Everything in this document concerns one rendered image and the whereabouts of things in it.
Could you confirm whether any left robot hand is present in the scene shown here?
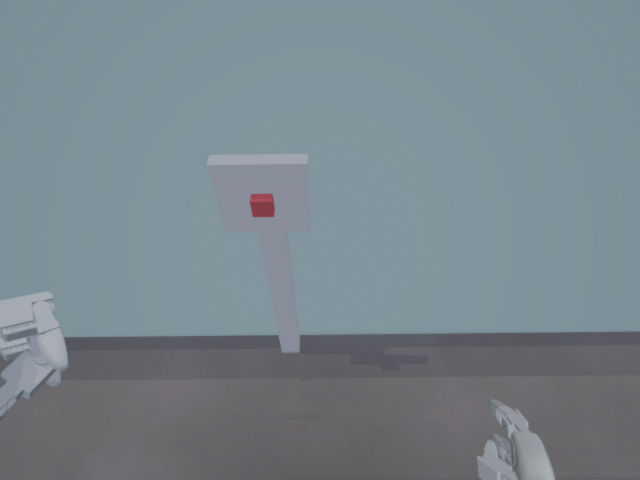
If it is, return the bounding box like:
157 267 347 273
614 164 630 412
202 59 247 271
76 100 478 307
0 291 68 421

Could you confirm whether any right robot hand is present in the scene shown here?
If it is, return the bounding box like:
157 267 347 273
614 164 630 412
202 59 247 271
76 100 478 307
477 399 555 480

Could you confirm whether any panel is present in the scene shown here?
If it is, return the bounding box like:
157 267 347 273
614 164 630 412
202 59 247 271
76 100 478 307
206 154 311 353

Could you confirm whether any button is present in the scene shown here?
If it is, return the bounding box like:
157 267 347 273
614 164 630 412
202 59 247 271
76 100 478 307
250 194 275 217

